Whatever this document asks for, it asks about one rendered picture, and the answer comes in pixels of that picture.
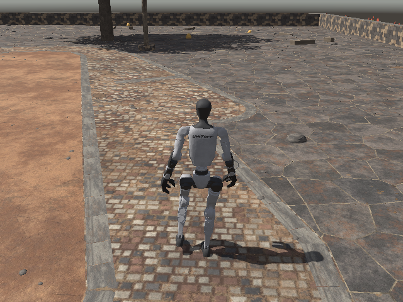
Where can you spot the robot right thigh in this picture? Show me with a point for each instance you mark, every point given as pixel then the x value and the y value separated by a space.
pixel 213 195

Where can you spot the right robot hand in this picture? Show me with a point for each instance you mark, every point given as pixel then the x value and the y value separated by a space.
pixel 229 178

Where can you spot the robot right upper arm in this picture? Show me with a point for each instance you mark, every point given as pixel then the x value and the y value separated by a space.
pixel 222 133

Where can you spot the robot left upper arm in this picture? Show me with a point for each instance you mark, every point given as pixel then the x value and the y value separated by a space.
pixel 178 145

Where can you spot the robot thigh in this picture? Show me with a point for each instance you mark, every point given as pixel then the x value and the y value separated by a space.
pixel 185 182
pixel 213 195

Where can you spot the right robot forearm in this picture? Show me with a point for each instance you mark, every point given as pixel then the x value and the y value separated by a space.
pixel 230 166

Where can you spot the left robot forearm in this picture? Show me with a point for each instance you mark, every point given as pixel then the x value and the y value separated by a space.
pixel 170 167

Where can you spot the robot left thigh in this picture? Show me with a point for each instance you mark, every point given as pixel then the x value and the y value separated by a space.
pixel 185 182

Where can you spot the left robot hand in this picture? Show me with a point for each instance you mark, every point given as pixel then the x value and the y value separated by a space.
pixel 164 184

